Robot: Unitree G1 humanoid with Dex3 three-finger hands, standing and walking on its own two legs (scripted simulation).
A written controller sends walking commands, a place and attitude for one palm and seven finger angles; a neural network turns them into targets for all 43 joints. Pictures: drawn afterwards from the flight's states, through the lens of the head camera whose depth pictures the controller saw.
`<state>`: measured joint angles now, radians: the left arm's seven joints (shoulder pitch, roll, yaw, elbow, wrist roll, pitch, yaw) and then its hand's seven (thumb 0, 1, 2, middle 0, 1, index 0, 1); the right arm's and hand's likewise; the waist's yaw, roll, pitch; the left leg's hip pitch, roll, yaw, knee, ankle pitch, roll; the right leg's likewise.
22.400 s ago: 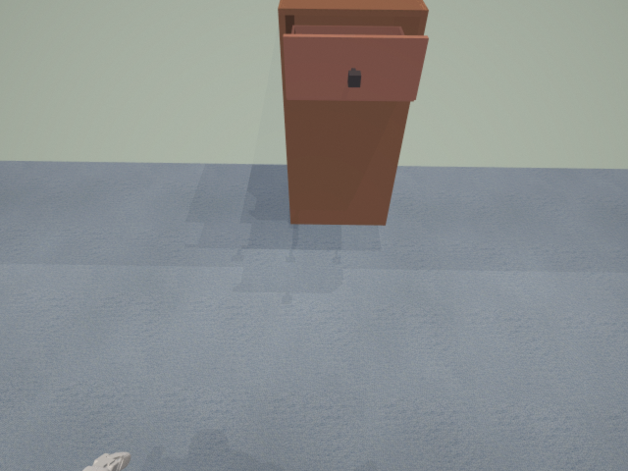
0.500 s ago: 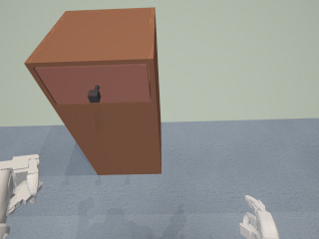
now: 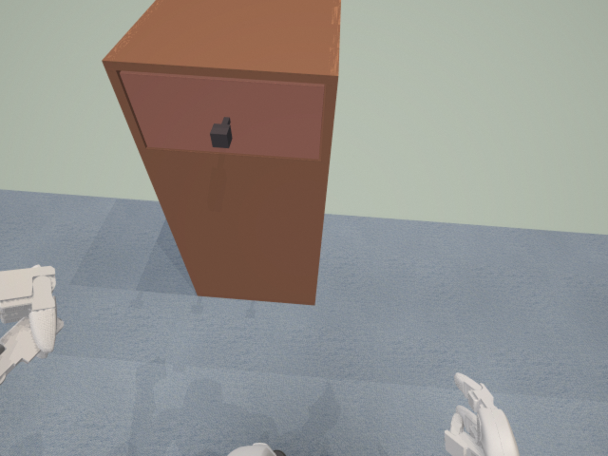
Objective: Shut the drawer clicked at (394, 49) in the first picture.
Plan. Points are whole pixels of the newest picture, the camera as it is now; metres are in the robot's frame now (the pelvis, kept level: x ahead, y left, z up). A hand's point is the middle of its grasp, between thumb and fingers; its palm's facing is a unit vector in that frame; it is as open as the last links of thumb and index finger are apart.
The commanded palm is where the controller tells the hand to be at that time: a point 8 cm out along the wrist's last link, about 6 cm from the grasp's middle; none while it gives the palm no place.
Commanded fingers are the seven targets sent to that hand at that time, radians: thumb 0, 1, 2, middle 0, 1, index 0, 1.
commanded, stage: step back with the hand held close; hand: left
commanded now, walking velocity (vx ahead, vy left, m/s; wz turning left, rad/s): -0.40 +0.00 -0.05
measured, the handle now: (223, 130) +0.68 +0.20 +0.02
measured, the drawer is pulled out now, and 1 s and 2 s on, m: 0.00 0.00 0.00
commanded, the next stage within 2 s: stop stepping back and stand still in 0.46 s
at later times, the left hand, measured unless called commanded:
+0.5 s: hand (17, 408) +0.13 +0.22 +0.19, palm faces +0.27 -0.85 -0.46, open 3.3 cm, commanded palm +0.07 +0.27 +0.19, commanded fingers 0.00 0.90 0.90 -1.40 -1.60 -1.40 -1.60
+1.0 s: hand out of the picture +0.01 +0.17 +0.17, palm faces +0.25 -0.85 -0.46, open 3.3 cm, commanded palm -0.04 +0.23 +0.19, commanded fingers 0.00 0.90 0.90 -1.40 -1.60 -1.40 -1.60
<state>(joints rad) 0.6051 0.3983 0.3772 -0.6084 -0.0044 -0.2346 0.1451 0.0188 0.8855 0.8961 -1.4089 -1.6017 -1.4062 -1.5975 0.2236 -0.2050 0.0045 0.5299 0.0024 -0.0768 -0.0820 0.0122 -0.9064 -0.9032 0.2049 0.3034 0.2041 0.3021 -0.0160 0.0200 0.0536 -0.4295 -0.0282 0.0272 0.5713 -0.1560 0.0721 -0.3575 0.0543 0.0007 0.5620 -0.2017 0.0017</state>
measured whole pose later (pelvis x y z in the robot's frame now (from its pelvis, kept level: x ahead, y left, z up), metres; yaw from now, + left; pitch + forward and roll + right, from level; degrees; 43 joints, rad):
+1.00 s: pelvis -0.19 -0.04 +0.01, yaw -5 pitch +0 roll +0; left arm 0.66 0.38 0.32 -0.56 -0.03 -0.20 0.15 0.02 0.89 0.90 -1.41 -1.60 -1.40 -1.60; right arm 0.23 -0.25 -0.02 0.59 0.02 -0.09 -0.07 0.01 -0.91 -0.90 0.20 0.30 0.20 0.30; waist -0.04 0.01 -0.04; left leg -0.32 0.00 0.03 0.53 -0.22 0.02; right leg -0.18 0.04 -0.07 0.51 -0.34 -0.06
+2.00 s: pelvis -0.25 +0.00 +0.00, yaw -3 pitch -1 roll -1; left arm 0.30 0.23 0.00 0.74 0.04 0.06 0.00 0.02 0.91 0.90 -1.14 -1.33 -1.13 -1.33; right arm 0.18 -0.26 0.00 0.87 -0.03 0.00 0.00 0.01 -0.91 -0.90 0.20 0.30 0.20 0.30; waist -0.02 -0.02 0.05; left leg -0.35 -0.04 -0.02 0.56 -0.20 0.04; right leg -0.28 0.00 -0.06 0.57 -0.28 -0.02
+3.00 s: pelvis -0.22 -0.03 +0.02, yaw -4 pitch -2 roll +0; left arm 0.27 0.15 0.00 1.16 0.01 -0.01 0.04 0.01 0.91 0.90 -0.20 -0.30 -0.20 -0.30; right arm 0.28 -0.14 -0.01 1.15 -0.02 0.02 -0.04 0.00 -0.91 -0.90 0.20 0.30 0.20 0.30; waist -0.01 0.02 0.07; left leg -0.21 0.00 -0.02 0.41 -0.17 0.00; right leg -0.13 0.05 -0.05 0.39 -0.24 -0.06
